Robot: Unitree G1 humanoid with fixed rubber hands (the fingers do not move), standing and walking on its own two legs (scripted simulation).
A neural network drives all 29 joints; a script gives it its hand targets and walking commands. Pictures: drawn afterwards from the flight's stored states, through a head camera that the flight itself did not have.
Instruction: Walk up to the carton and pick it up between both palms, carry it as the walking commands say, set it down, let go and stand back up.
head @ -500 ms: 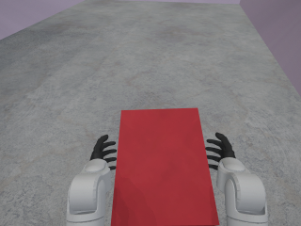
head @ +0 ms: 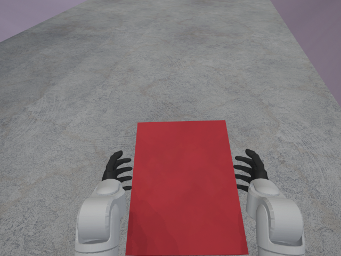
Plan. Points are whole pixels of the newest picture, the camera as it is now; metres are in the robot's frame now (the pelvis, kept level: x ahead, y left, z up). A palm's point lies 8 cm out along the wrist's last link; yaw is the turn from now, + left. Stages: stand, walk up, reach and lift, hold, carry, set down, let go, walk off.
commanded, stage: carry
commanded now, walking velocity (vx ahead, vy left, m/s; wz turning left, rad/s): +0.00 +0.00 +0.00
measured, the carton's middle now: (182, 187) +0.29 -0.01 +0.01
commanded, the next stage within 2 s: hold in 1.58 s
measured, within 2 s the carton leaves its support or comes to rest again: neither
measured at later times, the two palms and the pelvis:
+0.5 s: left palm (127, 168) +0.30 +0.12 +0.08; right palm (257, 169) +0.30 -0.18 +0.08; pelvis +0.04 -0.02 +0.00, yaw -1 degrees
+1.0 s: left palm (131, 167) +0.32 +0.12 +0.06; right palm (255, 168) +0.32 -0.18 +0.06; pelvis +0.05 -0.02 +0.00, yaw -2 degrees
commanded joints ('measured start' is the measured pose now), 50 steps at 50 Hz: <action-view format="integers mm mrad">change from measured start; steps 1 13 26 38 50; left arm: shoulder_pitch -394 -396 -439 -421 -426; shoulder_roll -861 -853 -835 -811 -771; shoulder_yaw -549 -525 -427 -434 -394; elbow -86 -48 152 171 251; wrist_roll -329 -313 -252 -244 -213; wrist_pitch -31 -51 -201 -277 -356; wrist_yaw -222 -232 -266 -281 -295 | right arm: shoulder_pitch -375 -377 -424 -391 -396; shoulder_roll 849 845 820 804 774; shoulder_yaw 559 553 460 458 420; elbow -85 -52 148 179 262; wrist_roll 344 332 264 244 206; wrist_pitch -23 -40 -186 -271 -353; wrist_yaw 233 234 266 279 297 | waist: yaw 0 1 10 14 17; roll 4 -16 -28 -19 -14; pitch -126 -152 -165 -178 -159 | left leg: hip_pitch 156 210 227 246 242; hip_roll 97 102 103 110 114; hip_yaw -134 -102 -84 -77 -76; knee -92 -33 -11 2 -7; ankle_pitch -181 -20 8 59 22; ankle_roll -12 -5 -14 -9 -14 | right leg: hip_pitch -49 -8 38 79 83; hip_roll -87 -114 -120 -111 -100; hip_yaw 110 106 107 108 116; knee -146 -123 -111 -89 -97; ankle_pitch -128 79 202 280 251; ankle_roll -50 -53 -53 -51 -51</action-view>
